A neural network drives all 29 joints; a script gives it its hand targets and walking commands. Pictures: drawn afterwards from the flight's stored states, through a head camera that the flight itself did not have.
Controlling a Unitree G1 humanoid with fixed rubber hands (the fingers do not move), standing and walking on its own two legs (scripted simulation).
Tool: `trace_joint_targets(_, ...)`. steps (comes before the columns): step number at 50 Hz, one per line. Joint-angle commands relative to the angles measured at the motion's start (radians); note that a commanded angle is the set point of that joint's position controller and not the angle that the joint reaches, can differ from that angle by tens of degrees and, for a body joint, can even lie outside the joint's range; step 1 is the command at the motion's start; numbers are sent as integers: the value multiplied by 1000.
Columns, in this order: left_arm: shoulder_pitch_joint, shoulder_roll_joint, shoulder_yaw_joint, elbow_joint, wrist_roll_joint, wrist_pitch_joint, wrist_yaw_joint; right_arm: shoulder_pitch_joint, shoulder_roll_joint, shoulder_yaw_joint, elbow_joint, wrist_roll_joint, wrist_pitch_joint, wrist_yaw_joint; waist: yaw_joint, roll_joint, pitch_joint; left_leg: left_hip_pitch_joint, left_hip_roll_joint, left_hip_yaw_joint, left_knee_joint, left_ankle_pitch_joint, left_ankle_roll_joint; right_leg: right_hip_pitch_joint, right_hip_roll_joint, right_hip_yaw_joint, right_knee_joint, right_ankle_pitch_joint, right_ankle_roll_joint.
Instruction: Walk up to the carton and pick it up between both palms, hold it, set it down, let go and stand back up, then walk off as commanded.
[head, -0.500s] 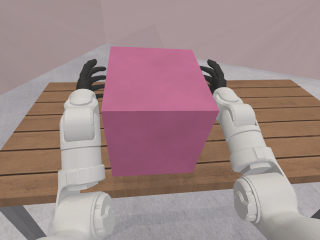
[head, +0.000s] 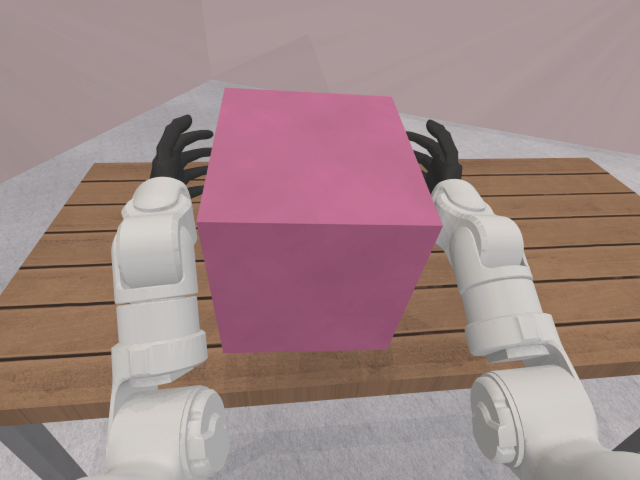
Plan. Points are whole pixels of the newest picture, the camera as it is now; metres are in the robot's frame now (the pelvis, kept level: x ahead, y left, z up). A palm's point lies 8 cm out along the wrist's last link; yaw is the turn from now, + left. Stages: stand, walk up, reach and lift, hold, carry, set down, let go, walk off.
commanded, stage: hold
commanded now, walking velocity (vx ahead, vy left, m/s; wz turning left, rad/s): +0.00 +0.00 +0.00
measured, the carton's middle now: (308, 223) +0.38 +0.02 +0.18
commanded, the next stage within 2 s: set down in 1.96 s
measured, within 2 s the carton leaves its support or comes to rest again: neither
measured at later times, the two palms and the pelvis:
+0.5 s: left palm (164, 204) +0.32 +0.17 +0.25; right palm (445, 196) +0.35 -0.13 +0.24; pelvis -0.03 +0.00 +0.00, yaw +0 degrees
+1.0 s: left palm (178, 187) +0.36 +0.17 +0.24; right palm (437, 190) +0.38 -0.13 +0.23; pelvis +0.00 +0.00 +0.00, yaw +0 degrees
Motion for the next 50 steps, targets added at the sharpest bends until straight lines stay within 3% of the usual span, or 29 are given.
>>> trace_joint_targets(1,-622,-515,-587,-325,-231,-54,-153,-760,473,462,-443,152,-27,114,-165,134,-499,188,-38,-62,-20,372,-106,317,23,-10,51,338,47)
trace_joint_targets(4,-658,-529,-579,-265,-230,-57,-142,-746,466,417,-362,119,-22,130,-166,170,-440,174,-22,-71,-40,316,-121,266,24,-4,22,241,28)
trace_joint_targets(5,-672,-534,-581,-258,-236,-68,-137,-795,479,423,-401,122,-34,135,-146,127,-477,171,-15,-68,-36,302,-107,263,23,-8,25,241,30)
trace_joint_targets(7,-703,-539,-575,-203,-220,-71,-122,-825,477,398,-346,111,-46,149,-132,170,-438,165,-13,-70,-61,198,-102,196,14,-14,7,134,25)
trace_joint_targets(9,-716,-539,-540,-108,-197,-78,-122,-831,467,342,-209,49,-49,171,-133,148,-327,105,-7,-68,-114,42,-92,141,4,-14,-16,4,17)
trace_joint_targets(12,-726,-519,-489,-61,-178,-87,-117,-853,485,334,-162,22,-59,192,-89,112,-306,29,2,-62,-150,-63,-60,149,-7,-7,-11,-55,24)
trace_joint_targets(14,-702,-519,-473,16,-147,-85,-127,-825,445,279,-75,-17,-65,201,-112,144,-238,-11,5,-58,-179,-138,-50,146,-8,-8,-7,-93,20)
trace_joint_targets(15,-698,-511,-454,79,-140,-83,-140,-864,432,263,-57,-38,-65,208,-115,106,-207,-33,3,-56,-192,-193,-36,138,-10,-11,-19,-144,25)
trace_joint_targets(18,-747,-479,-418,89,-111,-98,-150,-847,448,227,24,-72,-90,229,-102,98,-185,-86,14,-65,-219,-271,-19,168,-7,-7,3,-159,32)
trace_joint_targets(20,-777,-508,-425,122,-116,-112,-155,-854,444,167,83,-83,-107,240,-129,125,-184,-126,25,-74,-238,-325,-20,162,-8,-14,16,-186,31)
trace_joint_targets(22,-805,-480,-386,152,-117,-133,-156,-964,500,197,3,-89,-144,250,-74,78,-242,-132,20,-51,-218,-292,-3,182,-17,-2,9,-199,40)
trace_joint_targets(25,-868,-492,-414,126,-145,-164,-144,-961,557,195,18,-80,-162,241,-95,95,-271,-65,-11,-21,-177,-176,-13,158,-38,-7,-15,-165,43)
trace_joint_targets(26,-867,-502,-412,153,-149,-170,-140,-1000,555,207,1,-73,-177,244,-74,90,-273,-96,4,-36,-195,-221,-7,147,-32,-8,-16,-213,49)
trace_joint_targets(27,-881,-514,-418,73,-169,-186,-127,-1022,616,256,-75,-52,-199,245,-50,52,-401,-41,-10,-26,-159,-118,3,192,-26,-5,-2,-109,53)
trace_joint_targets(28,-832,-516,-421,112,-157,-178,-116,-987,585,250,-40,-50,-192,239,-69,73,-331,-45,-9,-35,-169,-123,-8,163,-28,-18,-13,-126,50)
trace_joint_targets(30,-826,-494,-412,103,-159,-184,-115,-995,616,292,-67,-34,-194,225,-58,34,-384,-2,-27,-20,-145,-77,3,177,-32,-7,-23,-84,61)
trace_joint_targets(31,-790,-509,-429,74,-154,-178,-115,-926,595,281,-56,-26,-190,214,-83,61,-362,7,-33,-22,-139,-39,-8,180,-30,-5,-14,-18,61)
trace_joint_targets(32,-782,-519,-446,53,-158,-176,-107,-941,608,312,-92,-15,-197,213,-73,59,-413,31,-26,-31,-132,24,-16,205,-27,-8,-7,25,60)
trace_joint_targets(34,-720,-516,-467,-20,-183,-170,-121,-884,614,353,-175,26,-199,184,-99,44,-482,80,-49,-24,-90,136,-15,281,-25,-12,12,192,77)
trace_joint_targets(36,-680,-511,-472,-30,-168,-153,-124,-835,569,372,-153,64,-173,171,-108,61,-445,82,-50,-26,-78,152,-26,301,-19,-12,14,211,77)
trace_joint_targets(37,-684,-520,-489,-43,-178,-150,-122,-867,582,392,-221,80,-178,167,-102,71,-455,84,-49,-30,-78,155,-23,287,-16,-14,16,213,75)
trace_joint_targets(39,-642,-505,-492,-111,-180,-143,-124,-826,594,440,-272,97,-160,142,-113,37,-489,118,-60,-40,-58,240,-26,360,-11,-15,32,344,83)
trace_joint_targets(40,-621,-534,-507,-83,-174,-125,-123,-812,561,412,-231,100,-146,135,-133,81,-437,123,-51,-51,-56,257,-45,317,-1,-15,35,318,77)
trace_joint_targets(43,-587,-508,-505,-144,-183,-113,-137,-780,567,456,-311,133,-117,111,-137,54,-465,145,-65,-47,-23,323,-50,372,1,-6,43,437,84)
trace_joint_targets(45,-538,-499,-515,-215,-169,-89,-143,-707,529,491,-317,160,-84,97,-144,84,-452,164,-68,-45,-19,406,-72,405,2,-9,60,534,86)
trace_joint_targets(46,-571,-484,-520,-245,-190,-95,-147,-743,561,523,-406,176,-87,82,-139,61,-524,154,-72,-41,-3,408,-68,448,-6,7,70,570,90)
trace_joint_targets(48,-563,-506,-560,-283,-208,-76,-142,-744,536,528,-473,193,-69,78,-151,99,-568,173,-66,-53,16,470,-79,448,0,3,81,599,82)
trace_joint_targets(49,-550,-489,-544,-272,-196,-74,-135,-778,537,549,-487,218,-63,73,-122,123,-541,170,-75,-54,21,462,-78,404,3,10,83,598,88)
trace_joint_targets(50,-549,-514,-559,-300,-204,-61,-138,-767,527,540,-513,210,-51,64,-154,114,-533,189,-74,-56,26,491,-87,388,15,-6,81,597,88)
